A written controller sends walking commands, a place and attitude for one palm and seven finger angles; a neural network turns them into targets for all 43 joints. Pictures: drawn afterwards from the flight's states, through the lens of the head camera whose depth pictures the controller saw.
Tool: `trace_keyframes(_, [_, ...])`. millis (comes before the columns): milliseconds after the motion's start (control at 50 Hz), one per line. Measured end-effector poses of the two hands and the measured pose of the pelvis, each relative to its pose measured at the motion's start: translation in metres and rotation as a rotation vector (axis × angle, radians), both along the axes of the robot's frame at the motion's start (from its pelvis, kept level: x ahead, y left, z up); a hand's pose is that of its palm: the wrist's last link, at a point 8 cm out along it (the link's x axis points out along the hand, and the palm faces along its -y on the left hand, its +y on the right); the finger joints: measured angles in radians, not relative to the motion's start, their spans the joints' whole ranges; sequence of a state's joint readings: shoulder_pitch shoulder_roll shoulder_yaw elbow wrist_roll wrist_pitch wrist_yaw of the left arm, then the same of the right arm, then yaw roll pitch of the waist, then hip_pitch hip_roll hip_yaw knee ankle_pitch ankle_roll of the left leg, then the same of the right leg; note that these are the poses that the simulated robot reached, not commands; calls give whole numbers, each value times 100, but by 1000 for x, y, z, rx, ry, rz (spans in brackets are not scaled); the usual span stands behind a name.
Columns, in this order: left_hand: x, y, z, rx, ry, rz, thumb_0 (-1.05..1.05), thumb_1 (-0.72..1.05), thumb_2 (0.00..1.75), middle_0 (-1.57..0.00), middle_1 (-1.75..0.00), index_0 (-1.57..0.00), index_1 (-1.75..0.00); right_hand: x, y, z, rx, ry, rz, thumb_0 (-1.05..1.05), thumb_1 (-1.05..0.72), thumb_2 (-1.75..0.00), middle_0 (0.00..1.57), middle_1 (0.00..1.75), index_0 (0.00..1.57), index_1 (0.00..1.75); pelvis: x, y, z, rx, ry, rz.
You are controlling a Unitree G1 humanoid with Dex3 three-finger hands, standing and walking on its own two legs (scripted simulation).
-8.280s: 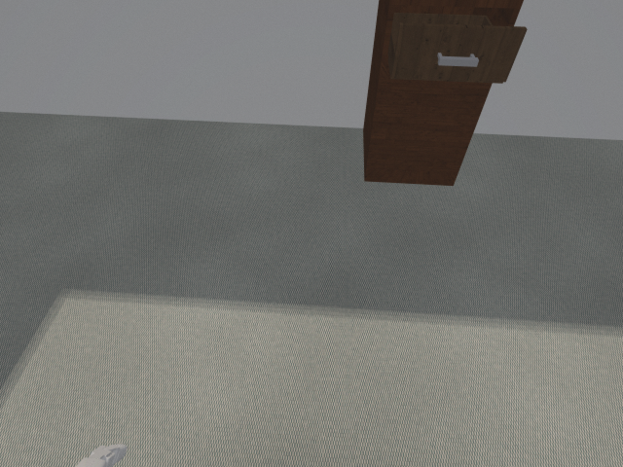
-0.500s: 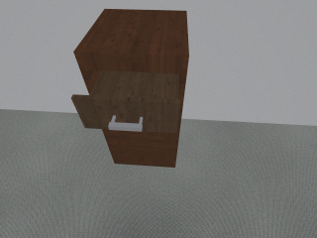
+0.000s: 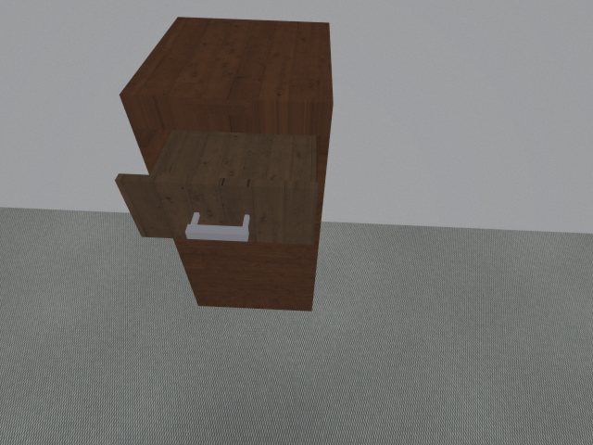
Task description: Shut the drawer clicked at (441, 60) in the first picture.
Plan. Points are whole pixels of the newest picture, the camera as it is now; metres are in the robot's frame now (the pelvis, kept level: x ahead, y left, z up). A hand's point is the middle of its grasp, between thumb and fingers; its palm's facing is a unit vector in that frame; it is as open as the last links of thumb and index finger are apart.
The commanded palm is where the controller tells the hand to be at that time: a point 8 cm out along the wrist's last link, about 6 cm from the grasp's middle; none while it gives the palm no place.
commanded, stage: look again from close up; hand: left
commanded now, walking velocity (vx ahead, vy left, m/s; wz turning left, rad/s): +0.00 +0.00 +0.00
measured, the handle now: (219, 225) +0.53 +0.18 -0.07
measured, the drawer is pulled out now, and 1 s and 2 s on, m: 0.17 0.17 0.17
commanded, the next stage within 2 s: shuffle to correct the standing spot in 0.46 s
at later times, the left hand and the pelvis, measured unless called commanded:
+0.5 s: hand out of the picture -0.01 +0.21 -0.18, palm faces +0.03 -0.98 -0.19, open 7.4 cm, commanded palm none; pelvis +0.00 +0.04 +0.00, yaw +1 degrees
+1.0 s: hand out of the picture -0.04 +0.17 -0.19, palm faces +0.07 -0.99 -0.13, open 7.4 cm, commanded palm none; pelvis +0.03 +0.02 -0.01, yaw +1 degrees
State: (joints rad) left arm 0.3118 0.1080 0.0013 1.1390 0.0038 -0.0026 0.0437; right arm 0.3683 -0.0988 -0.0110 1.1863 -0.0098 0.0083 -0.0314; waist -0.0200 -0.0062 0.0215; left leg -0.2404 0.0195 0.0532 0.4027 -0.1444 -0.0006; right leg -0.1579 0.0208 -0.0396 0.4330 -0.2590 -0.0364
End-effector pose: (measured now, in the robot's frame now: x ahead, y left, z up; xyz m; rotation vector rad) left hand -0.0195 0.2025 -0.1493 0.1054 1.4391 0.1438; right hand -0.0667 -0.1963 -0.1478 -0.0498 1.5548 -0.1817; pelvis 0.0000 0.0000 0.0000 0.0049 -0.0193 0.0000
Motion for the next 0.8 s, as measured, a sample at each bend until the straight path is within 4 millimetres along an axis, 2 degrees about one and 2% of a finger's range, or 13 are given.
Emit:
trace_keyframes(60, [-1,3,-1,11,-16,-28,1,91,90,-20,-30,-20,-30,11,1,-4,5,-32,17,1,-90,-90,19,30,20,30,-2,4,-3,-23,1,-8])
trace_keyframes(180, [6,19,-7,9,-57,-36,1,91,90,-20,-30,-20,-30,49,5,-5,-29,-180,50,1,-91,-90,20,30,20,30,-3,16,-7,-24,-24,3])
trace_keyframes(360, [16,49,-5,30,-118,-25,1,91,90,-20,-30,-20,-30,76,4,3,-68,-245,112,2,-92,-90,20,30,20,30,-5,33,-7,-17,-12,14])
trace_keyframes(560, [-2,61,-3,26,-64,-14,1,91,90,-20,-30,-20,-30,81,10,10,-77,-238,130,1,-91,-90,20,30,20,30,-4,42,-3,-16,-6,17])
trace_keyframes(800, [-25,45,-7,-9,22,-2,1,91,90,-20,-30,-20,-30,67,10,5,-60,-164,98,1,-91,-90,20,30,20,30,5,36,-5,-6,10,14])
